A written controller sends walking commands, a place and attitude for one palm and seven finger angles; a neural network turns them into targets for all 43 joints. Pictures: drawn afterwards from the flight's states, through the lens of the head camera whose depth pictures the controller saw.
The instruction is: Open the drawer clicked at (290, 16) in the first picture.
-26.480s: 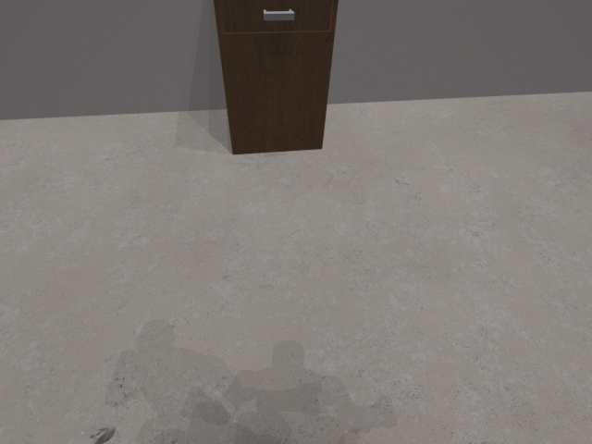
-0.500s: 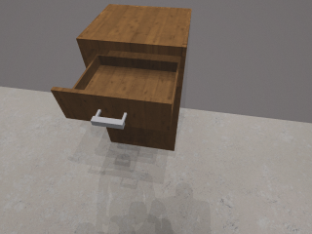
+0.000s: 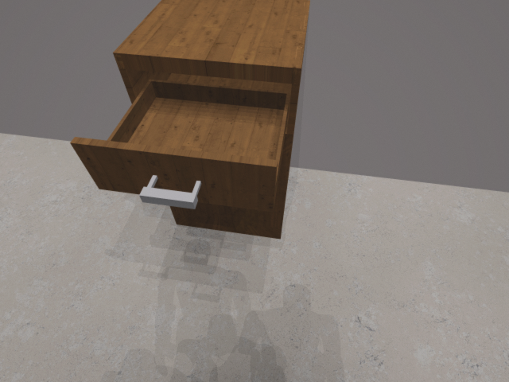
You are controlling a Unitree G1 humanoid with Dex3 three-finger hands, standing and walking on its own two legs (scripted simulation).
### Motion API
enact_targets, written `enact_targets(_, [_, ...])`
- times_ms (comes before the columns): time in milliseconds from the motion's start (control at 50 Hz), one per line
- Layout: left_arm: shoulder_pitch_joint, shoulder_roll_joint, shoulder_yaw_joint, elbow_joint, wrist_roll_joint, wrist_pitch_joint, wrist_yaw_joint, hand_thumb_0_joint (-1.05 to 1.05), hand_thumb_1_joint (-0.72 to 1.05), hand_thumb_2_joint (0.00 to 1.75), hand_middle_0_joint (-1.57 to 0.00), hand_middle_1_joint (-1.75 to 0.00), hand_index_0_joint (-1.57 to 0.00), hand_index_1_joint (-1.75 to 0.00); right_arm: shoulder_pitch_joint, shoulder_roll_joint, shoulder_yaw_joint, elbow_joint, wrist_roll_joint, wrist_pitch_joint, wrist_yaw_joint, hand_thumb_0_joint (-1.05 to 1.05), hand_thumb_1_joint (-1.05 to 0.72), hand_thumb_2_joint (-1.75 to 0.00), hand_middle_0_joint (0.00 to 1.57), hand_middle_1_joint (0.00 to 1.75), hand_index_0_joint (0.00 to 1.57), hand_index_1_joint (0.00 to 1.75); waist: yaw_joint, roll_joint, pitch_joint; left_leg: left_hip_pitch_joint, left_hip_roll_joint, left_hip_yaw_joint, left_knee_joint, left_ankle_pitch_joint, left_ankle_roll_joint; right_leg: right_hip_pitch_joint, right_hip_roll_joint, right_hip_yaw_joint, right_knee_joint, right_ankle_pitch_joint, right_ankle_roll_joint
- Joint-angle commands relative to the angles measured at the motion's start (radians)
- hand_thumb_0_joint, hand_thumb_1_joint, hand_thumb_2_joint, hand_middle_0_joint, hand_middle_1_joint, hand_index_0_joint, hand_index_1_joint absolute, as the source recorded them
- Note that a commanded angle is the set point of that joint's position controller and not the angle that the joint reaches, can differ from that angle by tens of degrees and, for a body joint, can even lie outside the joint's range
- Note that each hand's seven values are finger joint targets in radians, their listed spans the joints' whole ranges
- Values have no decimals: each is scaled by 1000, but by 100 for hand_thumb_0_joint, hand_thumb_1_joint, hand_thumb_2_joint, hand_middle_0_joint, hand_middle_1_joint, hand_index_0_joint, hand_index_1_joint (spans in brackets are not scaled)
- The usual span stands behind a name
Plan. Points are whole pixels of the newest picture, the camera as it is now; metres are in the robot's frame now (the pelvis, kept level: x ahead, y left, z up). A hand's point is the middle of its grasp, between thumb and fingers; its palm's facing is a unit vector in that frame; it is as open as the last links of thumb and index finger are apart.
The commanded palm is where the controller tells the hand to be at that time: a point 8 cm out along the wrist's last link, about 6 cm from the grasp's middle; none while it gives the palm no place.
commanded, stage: look to check the result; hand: left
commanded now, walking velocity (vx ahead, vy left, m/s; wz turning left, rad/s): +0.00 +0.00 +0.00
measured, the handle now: (172, 190) +0.50 +0.21 -0.06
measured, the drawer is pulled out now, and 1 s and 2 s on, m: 0.30 0.30 0.30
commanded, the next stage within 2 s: stand and wait in 0.34 s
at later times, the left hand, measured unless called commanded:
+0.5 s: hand out of the picture +0.03 +0.17 -0.17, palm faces +0.02 -0.98 -0.22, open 7.4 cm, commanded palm none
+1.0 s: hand out of the picture +0.04 +0.19 -0.17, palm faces +0.00 -0.97 -0.24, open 7.4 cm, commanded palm none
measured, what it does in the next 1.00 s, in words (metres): stands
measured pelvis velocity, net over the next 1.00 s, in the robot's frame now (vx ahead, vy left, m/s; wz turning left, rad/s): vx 0.02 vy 0.00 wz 0.00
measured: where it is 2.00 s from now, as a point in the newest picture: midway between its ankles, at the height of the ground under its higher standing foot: outside the picture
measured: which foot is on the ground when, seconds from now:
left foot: down 0.00-1.00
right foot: down 0.00-1.00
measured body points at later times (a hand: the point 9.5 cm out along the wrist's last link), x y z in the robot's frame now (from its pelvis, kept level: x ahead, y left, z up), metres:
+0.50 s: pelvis +0.01 +0.00 +0.00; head +0.04 -0.01 +0.45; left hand +0.03 +0.23 -0.16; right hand +0.00 -0.22 -0.16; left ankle -0.02 +0.11 -0.74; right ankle +0.03 -0.09 -0.74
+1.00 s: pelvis +0.02 +0.00 +0.00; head +0.05 -0.01 +0.45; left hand +0.04 +0.24 -0.15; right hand +0.01 -0.23 -0.16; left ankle -0.02 +0.11 -0.74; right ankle +0.03 -0.09 -0.74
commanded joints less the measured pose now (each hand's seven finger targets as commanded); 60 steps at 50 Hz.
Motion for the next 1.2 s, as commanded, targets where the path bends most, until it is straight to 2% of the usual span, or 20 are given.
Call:
enact_targets(0, [78,111,21,-21,-2,-16,5,0,90,90,-20,-30,-20,-30,89,-71,-10,-15,-2,-11,-10,0,-90,-90,20,30,20,30,1,-8,-14,6,90,-98,-67,66,30,12,-110,122,-82,75,-13])
enact_targets(40, [68,115,22,-20,-1,-14,4,0,90,90,-20,-30,-20,-30,88,-72,-10,-10,-2,-10,-10,0,-90,-90,20,30,20,30,-1,17,-1,-4,89,-93,-71,60,28,10,-114,121,-82,73,-12])
enact_targets(100, [71,118,22,-22,-2,-16,5,0,90,90,-20,-30,-20,-30,80,-74,-12,-15,-2,-9,-10,0,-90,-90,20,30,20,30,0,-11,-3,6,90,-95,-68,69,29,11,-113,121,-86,88,-11])
enact_targets(160, [59,122,22,-24,-2,-14,4,0,90,90,-20,-30,-20,-30,79,-80,-11,-11,-3,-6,-8,0,-90,-90,20,30,20,30,-3,-3,21,-10,86,-93,-71,44,27,5,-113,126,-95,59,-8])
enact_targets(220, [55,127,22,-26,-1,-15,5,0,90,90,-20,-30,-20,-30,72,-84,-13,-14,-4,-6,-8,0,-90,-90,20,30,20,30,-4,10,12,4,87,-91,-69,50,27,4,-113,130,-98,65,-9])
enact_targets(340, [35,146,28,-33,-1,-18,5,0,90,90,-20,-30,-20,-30,61,-97,-17,-13,-3,-8,-8,0,-90,-90,20,30,20,30,-5,-13,-7,10,88,-91,-72,73,24,35,-119,125,-95,121,-4])
enact_targets(500, [21,153,31,-36,-2,-18,4,0,90,90,-20,-30,-20,-30,37,-108,-17,-16,-3,-10,-9,0,-90,-90,20,30,20,30,-2,6,-22,35,95,-92,-77,106,22,36,-117,124,-89,155,-10])
enact_targets(600, [7,164,32,-33,-1,-19,3,0,90,90,-20,-30,-20,-30,31,-122,-17,-16,-3,-10,-9,0,-90,-90,20,30,20,30,-3,-3,-19,39,98,-91,-84,109,21,39,-119,124,-93,160,-9])
enact_targets(640, [1,168,33,-34,-1,-18,2,0,90,90,-20,-30,-20,-30,29,-126,-15,-13,-4,-10,-8,0,-90,-90,20,30,20,30,-4,12,-16,32,96,-92,-88,99,20,44,-121,126,-97,145,-7])
enact_targets(700, [3,174,33,-32,-2,-19,2,0,90,90,-20,-30,-20,-30,19,-132,-17,-16,-3,-10,-7,0,-90,-90,20,30,20,30,-2,-7,-15,40,98,-95,-91,90,22,37,-119,129,-105,128,-8])
enact_targets(760, [-11,179,34,-34,-2,-18,0,0,90,90,-20,-30,-20,-30,15,-141,-17,-14,-5,-10,-6,0,-90,-90,20,30,20,30,-3,6,-7,28,97,-97,-96,83,21,40,-120,131,-106,110,-9])
enact_targets(860, [-20,184,36,-34,-1,-19,0,0,90,90,-20,-30,-20,-30,8,-151,-19,-14,-5,-12,-6,0,-90,-90,20,30,20,30,-5,10,-20,40,101,-95,-97,111,20,47,-122,127,-98,148,-10])
enact_targets(900, [-16,187,37,-34,-1,-20,0,0,90,90,-20,-30,-20,-30,1,-152,-19,-17,-4,-12,-7,0,-90,-90,20,30,20,30,-2,-7,-31,51,102,-97,-97,112,21,48,-121,125,-100,150,-10])
enact_targets(940, [-28,193,36,-36,-1,-19,0,0,90,90,-20,-30,-20,-30,-2,-159,-19,-13,-5,-12,-6,0,-90,-90,20,30,20,30,-4,11,-20,42,102,-97,-100,109,20,46,-122,128,-100,144,-10])
enact_targets(1000, [-25,201,39,-36,-1,-22,-1,0,90,90,-20,-30,-20,-30,-8,-163,-20,-18,-3,-14,-7,0,-90,-90,20,30,20,30,-1,0,-38,59,104,-98,-99,130,22,53,-125,124,-98,170,-10])
enact_targets(1020, [-31,202,38,-36,0,-22,-1,0,90,90,-20,-30,-20,-30,-11,-167,-21,-17,-4,-14,-7,0,-90,-90,20,30,20,30,-4,14,-39,58,103,-98,-96,128,20,56,-126,126,-100,171,-10])
enact_targets(1040, [-36,207,40,-37,-1,-22,-1,0,90,90,-20,-30,-20,-30,-14,-170,-21,-17,-4,-13,-6,0,-90,-90,20,30,20,30,-5,-7,-36,53,103,-102,-99,129,21,59,-126,125,-98,176,-9])
enact_targets(1080, [-40,212,40,-37,-1,-23,-1,0,90,90,-20,-30,-20,-30,-19,-180,-23,-18,-4,-14,-6,0,-90,-90,20,30,20,30,-5,-8,-47,59,102,-102,-100,129,20,65,-128,128,-99,180,-10])
enact_targets(1120, [-43,216,41,-37,0,-24,-1,0,90,90,-20,-30,-20,-30,-26,-182,-23,-20,-4,-14,-6,0,-90,-90,20,30,20,30,-5,7,-36,65,103,-100,-98,147,20,59,-131,125,-100,201,-10])
enact_targets(1180, [-55,227,42,-40,-1,-23,-2,0,90,90,-20,-30,-20,-30,-37,-194,-24,-22,-5,-12,-4,0,-90,-90,20,30,20,30,-6,2,-33,55,103,-101,-105,111,18,62,-131,131,-111,165,-9])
